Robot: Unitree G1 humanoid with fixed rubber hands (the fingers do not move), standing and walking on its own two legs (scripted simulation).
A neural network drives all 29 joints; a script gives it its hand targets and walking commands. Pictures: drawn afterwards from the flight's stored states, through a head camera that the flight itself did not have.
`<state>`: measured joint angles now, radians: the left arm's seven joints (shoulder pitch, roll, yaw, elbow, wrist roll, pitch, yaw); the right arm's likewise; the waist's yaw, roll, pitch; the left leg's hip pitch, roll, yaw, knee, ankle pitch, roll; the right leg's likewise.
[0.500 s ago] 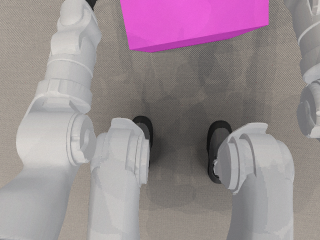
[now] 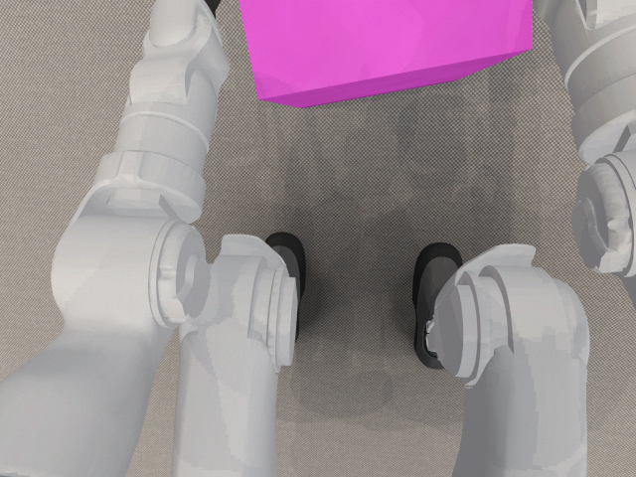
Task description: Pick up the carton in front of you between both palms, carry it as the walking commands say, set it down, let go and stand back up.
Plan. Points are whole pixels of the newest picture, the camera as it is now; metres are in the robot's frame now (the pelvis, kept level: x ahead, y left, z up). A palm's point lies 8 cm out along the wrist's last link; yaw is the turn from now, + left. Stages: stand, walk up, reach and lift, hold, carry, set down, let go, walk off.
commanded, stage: reach and lift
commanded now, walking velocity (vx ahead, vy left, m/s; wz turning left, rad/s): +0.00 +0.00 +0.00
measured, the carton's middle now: out of the picture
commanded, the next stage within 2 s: none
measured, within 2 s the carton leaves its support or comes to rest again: leaves its support in 0.28 s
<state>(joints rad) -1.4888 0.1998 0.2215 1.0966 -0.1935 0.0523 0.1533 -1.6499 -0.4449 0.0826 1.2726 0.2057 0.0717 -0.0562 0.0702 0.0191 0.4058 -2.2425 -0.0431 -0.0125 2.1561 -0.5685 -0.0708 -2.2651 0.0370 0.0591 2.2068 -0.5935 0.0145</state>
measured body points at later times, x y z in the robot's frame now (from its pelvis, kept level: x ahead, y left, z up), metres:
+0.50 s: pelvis +0.01 +0.00 +0.01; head +0.35 -0.03 +0.30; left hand +0.55 +0.14 -0.11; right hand +0.57 -0.16 -0.12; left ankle +0.12 +0.14 -0.34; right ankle +0.10 -0.12 -0.34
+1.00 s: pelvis +0.00 +0.00 +0.12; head +0.27 -0.02 +0.49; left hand +0.51 +0.14 +0.06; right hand +0.52 -0.16 +0.05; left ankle +0.12 +0.14 -0.34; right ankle +0.10 -0.12 -0.34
